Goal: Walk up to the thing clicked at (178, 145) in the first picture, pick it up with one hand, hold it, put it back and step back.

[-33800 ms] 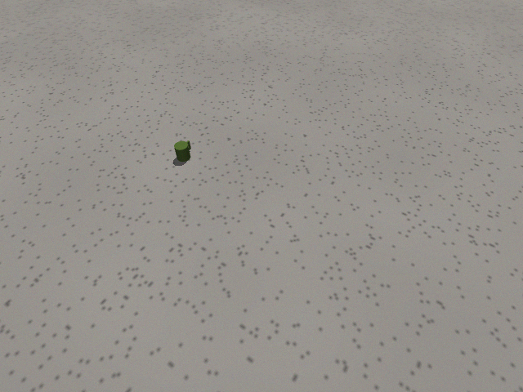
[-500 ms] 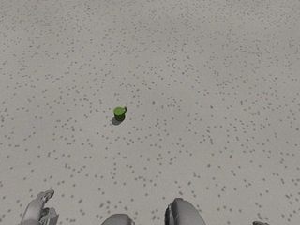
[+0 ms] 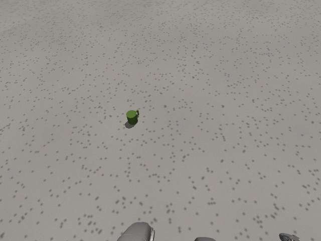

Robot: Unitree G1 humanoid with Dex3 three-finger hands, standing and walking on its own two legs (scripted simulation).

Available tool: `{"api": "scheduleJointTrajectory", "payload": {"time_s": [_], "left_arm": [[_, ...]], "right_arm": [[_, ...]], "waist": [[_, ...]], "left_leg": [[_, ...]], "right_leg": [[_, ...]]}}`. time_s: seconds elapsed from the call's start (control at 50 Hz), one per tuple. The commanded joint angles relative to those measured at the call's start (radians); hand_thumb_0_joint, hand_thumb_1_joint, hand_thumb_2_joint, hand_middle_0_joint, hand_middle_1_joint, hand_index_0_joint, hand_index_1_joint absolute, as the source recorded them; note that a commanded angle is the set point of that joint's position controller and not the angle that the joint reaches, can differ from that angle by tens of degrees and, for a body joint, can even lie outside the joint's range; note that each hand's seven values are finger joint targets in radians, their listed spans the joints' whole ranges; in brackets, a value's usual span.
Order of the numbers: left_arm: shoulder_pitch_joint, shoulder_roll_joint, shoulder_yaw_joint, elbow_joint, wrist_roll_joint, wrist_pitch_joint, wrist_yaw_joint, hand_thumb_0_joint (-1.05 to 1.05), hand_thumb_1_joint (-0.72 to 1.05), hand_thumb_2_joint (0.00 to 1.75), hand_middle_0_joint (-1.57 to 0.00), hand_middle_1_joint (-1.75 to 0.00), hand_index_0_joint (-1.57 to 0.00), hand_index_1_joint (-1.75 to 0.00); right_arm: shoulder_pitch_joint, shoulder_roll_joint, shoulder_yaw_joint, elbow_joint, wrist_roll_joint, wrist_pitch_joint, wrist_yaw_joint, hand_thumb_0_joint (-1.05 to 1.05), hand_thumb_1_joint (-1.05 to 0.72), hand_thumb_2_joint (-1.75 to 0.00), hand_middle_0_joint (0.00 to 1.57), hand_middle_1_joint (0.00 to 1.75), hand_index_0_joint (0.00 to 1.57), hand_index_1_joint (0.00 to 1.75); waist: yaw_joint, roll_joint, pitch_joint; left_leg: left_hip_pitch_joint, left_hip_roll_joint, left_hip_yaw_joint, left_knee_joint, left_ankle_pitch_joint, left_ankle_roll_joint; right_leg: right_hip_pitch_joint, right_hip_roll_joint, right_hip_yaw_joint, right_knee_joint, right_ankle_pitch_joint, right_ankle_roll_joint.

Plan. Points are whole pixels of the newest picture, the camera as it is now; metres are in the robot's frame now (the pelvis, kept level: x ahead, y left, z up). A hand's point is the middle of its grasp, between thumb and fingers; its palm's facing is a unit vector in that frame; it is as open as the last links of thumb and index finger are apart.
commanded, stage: step back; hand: left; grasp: from above
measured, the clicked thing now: (133, 116) +1.02 +0.29 -0.71
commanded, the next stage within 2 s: stand in 1.00 s
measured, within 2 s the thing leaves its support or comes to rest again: neither
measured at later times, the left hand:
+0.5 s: hand out of the picture +0.02 +0.26 -0.14, palm faces +0.09 -0.92 -0.38, open 7.4 cm
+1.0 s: hand out of the picture +0.11 +0.29 -0.13, palm faces +0.05 -0.93 -0.36, open 7.3 cm
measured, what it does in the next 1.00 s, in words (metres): steps on the spot: left foot, then left foot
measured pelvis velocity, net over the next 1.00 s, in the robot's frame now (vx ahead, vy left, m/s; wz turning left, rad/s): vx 0.02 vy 0.02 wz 0.03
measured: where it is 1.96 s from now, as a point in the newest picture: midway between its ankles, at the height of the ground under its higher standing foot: outside the picture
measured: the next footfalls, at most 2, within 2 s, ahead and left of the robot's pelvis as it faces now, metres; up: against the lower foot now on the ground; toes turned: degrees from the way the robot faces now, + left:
left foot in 0.10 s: +0.00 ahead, +0.14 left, +0.00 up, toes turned +2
left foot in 0.60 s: +0.07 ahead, +0.14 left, +0.00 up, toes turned +5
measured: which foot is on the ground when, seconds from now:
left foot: up 0.00-0.08, down 0.10-0.36, up 0.38-0.58, down 0.60-1.00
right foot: down 0.00-1.00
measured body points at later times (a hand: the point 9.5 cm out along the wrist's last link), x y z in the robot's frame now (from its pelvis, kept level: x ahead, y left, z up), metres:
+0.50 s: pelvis -0.02 +0.00 +0.00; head -0.01 -0.01 +0.45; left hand +0.02 +0.31 -0.11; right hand +0.07 -0.31 -0.13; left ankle -0.01 +0.13 -0.70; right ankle +0.01 -0.11 -0.72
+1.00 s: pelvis +0.02 +0.02 +0.02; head +0.03 +0.03 +0.47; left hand +0.10 +0.34 -0.11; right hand +0.16 -0.26 -0.11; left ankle +0.03 +0.14 -0.72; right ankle +0.01 -0.11 -0.72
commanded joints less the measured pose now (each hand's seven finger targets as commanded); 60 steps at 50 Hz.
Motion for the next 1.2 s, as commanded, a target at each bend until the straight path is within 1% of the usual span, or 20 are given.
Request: {"api": "scheduleJointTrajectory", "payload": {"time_s": [0.0,0.04,0.08,0.1,0.12,0.14,0.18,0.26,0.3,0.32,0.34,0.36,0.38,0.44,0.54,0.58,0.6,0.62,0.78,1.18], "left_arm": [[-0.031,0.307,0.093,-0.086,0.005,-0.048,0.012,0.0,0.9,0.9,-0.2,-0.3,-0.2,-0.3],[-0.061,0.316,0.085,-0.083,-0.001,-0.039,0.003,0.0,0.9,0.9,-0.2,-0.3,-0.2,-0.3],[-0.051,0.263,0.059,-0.077,-0.007,-0.026,-0.001,0.0,0.9,0.9,-0.2,-0.3,-0.2,-0.3],[-0.029,0.201,0.038,-0.083,-0.015,-0.026,-0.005,0.0,0.9,0.9,-0.2,-0.3,-0.2,-0.3],[-0.113,0.208,0.042,-0.081,-0.034,-0.032,-0.002,0.0,0.9,0.9,-0.2,-0.3,-0.2,-0.3],[-0.153,0.281,0.064,-0.077,-0.021,-0.038,-0.002,0.0,0.9,0.9,-0.2,-0.3,-0.2,-0.3],[-0.083,0.226,0.052,-0.039,-0.039,-0.048,-0.018,0.0,0.9,0.9,-0.2,-0.3,-0.2,-0.3],[-0.041,0.22,0.056,0.005,-0.032,-0.059,-0.025,0.0,0.9,0.9,-0.2,-0.3,-0.2,-0.3],[0.025,0.203,0.058,0.041,-0.025,-0.069,-0.014,0.0,0.9,0.9,-0.2,-0.3,-0.2,-0.3],[0.049,0.235,0.067,0.047,-0.016,-0.079,-0.003,0.0,0.9,0.9,-0.2,-0.3,-0.2,-0.3],[0.067,0.32,0.084,0.042,-0.007,-0.089,0.006,0.0,0.9,0.9,-0.2,-0.3,-0.2,-0.3],[0.022,0.365,0.09,0.021,-0.01,-0.09,0.004,0.0,0.9,0.9,-0.2,-0.3,-0.2,-0.3],[-0.019,0.351,0.089,0.005,-0.017,-0.092,0.003,0.0,0.9,0.9,-0.2,-0.3,-0.2,-0.3],[-0.081,0.292,0.07,0.0,-0.02,-0.101,0.006,0.0,0.9,0.9,-0.2,-0.3,-0.2,-0.3],[-0.131,0.264,0.042,-0.001,-0.032,-0.079,-0.001,0.0,0.9,0.9,-0.2,-0.3,-0.2,-0.3],[-0.11,0.208,0.013,0.002,-0.041,-0.072,-0.002,0.0,0.9,0.9,-0.2,-0.3,-0.2,-0.3],[-0.085,0.174,0.002,0.013,-0.057,-0.064,-0.005,0.0,0.9,0.9,-0.2,-0.3,-0.2,-0.3],[-0.084,0.208,0.013,0.041,-0.061,-0.059,0.001,0.0,0.9,0.9,-0.2,-0.3,-0.2,-0.3],[-0.112,0.229,0.008,0.105,-0.056,-0.078,0.01,0.0,0.9,0.9,-0.2,-0.3,-0.2,-0.3],[-0.18,0.201,-0.024,0.172,-0.045,-0.072,0.003,0.0,0.9,0.9,-0.2,-0.3,-0.2,-0.3]], "right_arm": [[-0.052,-0.16,-0.042,-0.061,-0.023,-0.04,0.005,0.0,-0.9,-0.9,0.2,0.3,0.2,0.3],[-0.008,-0.151,-0.046,-0.022,-0.02,-0.054,0.01,0.0,-0.9,-0.9,0.2,0.3,0.2,0.3],[0.089,-0.155,-0.064,0.044,-0.024,-0.066,0.01,0.0,-0.9,-0.9,0.2,0.3,0.2,0.3],[0.117,-0.203,-0.078,0.045,-0.039,-0.076,0.004,0.0,-0.9,-0.9,0.2,0.3,0.2,0.3],[0.073,-0.3,-0.082,0.022,-0.038,-0.08,0.005,0.0,-0.9,-0.9,0.2,0.3,0.2,0.3],[0.019,-0.31,-0.086,0.004,-0.03,-0.087,0.008,0.0,-0.9,-0.9,0.2,0.3,0.2,0.3],[-0.042,-0.197,-0.044,0.001,-0.034,-0.106,0.003,0.0,-0.9,-0.9,0.2,0.3,0.2,0.3],[-0.041,-0.207,-0.053,0.008,-0.036,-0.086,0.011,0.0,-0.9,-0.9,0.2,0.3,0.2,0.3],[-0.044,-0.165,-0.04,0.006,-0.025,-0.067,0.01,0.0,-0.9,-0.9,0.2,0.3,0.2,0.3],[-0.013,-0.113,-0.024,0.003,-0.018,-0.064,0.007,0.0,-0.9,-0.9,0.2,0.3,0.2,0.3],[-0.021,-0.079,-0.013,-0.018,-0.013,-0.067,0.006,0.0,-0.9,-0.9,0.2,0.3,0.2,0.3],[-0.026,-0.14,-0.032,-0.006,-0.02,-0.062,-0.007,0.0,-0.9,-0.9,0.2,0.3,0.2,0.3],[0.002,-0.17,-0.043,0.011,-0.017,-0.065,-0.005,0.0,-0.9,-0.9,0.2,0.3,0.2,0.3],[0.06,-0.144,-0.039,0.051,-0.012,-0.071,0.006,0.0,-0.9,-0.9,0.2,0.3,0.2,0.3],[0.054,-0.104,-0.038,0.082,-0.019,-0.077,0.01,0.0,-0.9,-0.9,0.2,0.3,0.2,0.3],[0.038,-0.129,-0.042,0.086,-0.029,-0.083,-0.003,0.0,-0.9,-0.9,0.2,0.3,0.2,0.3],[-0.032,-0.169,-0.038,0.065,-0.029,-0.089,-0.006,0.0,-0.9,-0.9,0.2,0.3,0.2,0.3],[-0.081,-0.208,-0.04,0.061,-0.017,-0.086,-0.001,0.0,-0.9,-0.9,0.2,0.3,0.2,0.3],[-0.134,-0.142,-0.01,0.121,-0.003,-0.087,-0.005,0.0,-0.9,-0.9,0.2,0.3,0.2,0.3],[-0.209,-0.119,0.0,0.175,0.005,-0.086,0.009,0.0,-0.9,-0.9,0.2,0.3,0.2,0.3]], "waist": [[0.052,-0.226,-0.074],[0.018,-0.238,-0.066],[-0.035,-0.115,-0.08],[-0.049,0.057,-0.1],[-0.076,0.17,-0.048],[-0.071,0.089,0.04],[-0.012,0.028,0.002],[-0.022,0.132,-0.032],[0.02,0.063,-0.054],[0.027,-0.05,-0.075],[0.036,-0.228,-0.082],[0.032,-0.165,-0.035],[0.011,-0.106,0.001],[-0.023,-0.135,-0.026],[-0.043,-0.163,-0.085],[-0.049,-0.08,-0.126],[-0.016,0.018,-0.122],[-0.002,0.065,-0.111],[-0.017,0.026,-0.185],[-0.028,-0.034,-0.152]], "left_leg": [[-0.015,0.058,0.054,-0.291,-0.098,-0.004],[0.175,0.066,0.112,-0.501,-0.114,0.019],[0.416,0.039,0.106,-0.725,0.057,0.051],[0.524,0.193,-0.186,-0.811,-0.15,0.101],[0.29,0.417,-0.514,-0.915,-0.48,0.226],[0.138,0.445,-0.522,-0.935,-0.477,0.28],[0.226,0.302,-0.267,-0.838,-0.15,0.195],[0.104,0.257,-0.116,-0.782,-0.154,0.17],[0.035,0.215,-0.049,-0.626,-0.096,0.125],[-0.02,0.161,-0.003,-0.472,-0.047,0.092],[-0.169,0.028,0.059,-0.252,-0.093,0.049],[-0.094,0.071,-0.002,-0.164,-0.157,0.04],[-0.064,0.093,-0.033,-0.119,-0.12,0.04],[0.015,0.123,-0.006,-0.205,-0.014,0.036],[0.284,0.083,0.138,-0.562,0.147,0.022],[0.373,0.145,0.039,-0.652,0.267,0.044],[0.292,0.268,-0.143,-0.728,0.154,0.091],[0.15,0.325,-0.179,-0.758,0.043,0.153],[0.304,0.215,0.026,-0.645,0.545,0.062],[0.409,0.215,0.046,-0.794,0.407,0.037]], "right_leg": [[0.112,-0.226,0.3,-0.31,-0.359,-0.167],[-0.008,-0.232,0.268,-0.315,-0.346,-0.158],[-0.131,-0.144,0.147,-0.176,-0.307,-0.093],[-0.303,-0.065,0.066,0.015,-0.266,-0.032],[-0.317,0.012,-0.023,0.151,-0.246,0.012],[-0.242,-0.032,0.078,0.226,-0.216,0.008],[-0.189,-0.029,0.071,0.184,-0.099,0.004],[0.06,0.022,-0.036,-0.027,-0.084,0.011],[0.234,0.05,-0.034,-0.219,0.008,0.001],[0.307,-0.016,0.106,-0.294,-0.037,-0.013],[0.318,-0.229,0.478,-0.427,-0.22,-0.1],[0.129,-0.37,0.587,-0.461,-0.333,-0.201],[0.063,-0.372,0.561,-0.457,-0.355,-0.232],[0.038,-0.26,0.325,-0.4,-0.166,-0.166],[-0.058,-0.173,0.138,-0.242,0.103,-0.11],[-0.085,-0.122,0.093,-0.144,0.205,-0.049],[-0.083,-0.047,0.066,-0.127,0.054,-0.004],[0.055,-0.007,0.008,-0.08,-0.082,0.0],[0.172,-0.079,0.073,-0.216,0.387,-0.008],[0.175,-0.102,0.087,-0.387,0.266,0.013]]}}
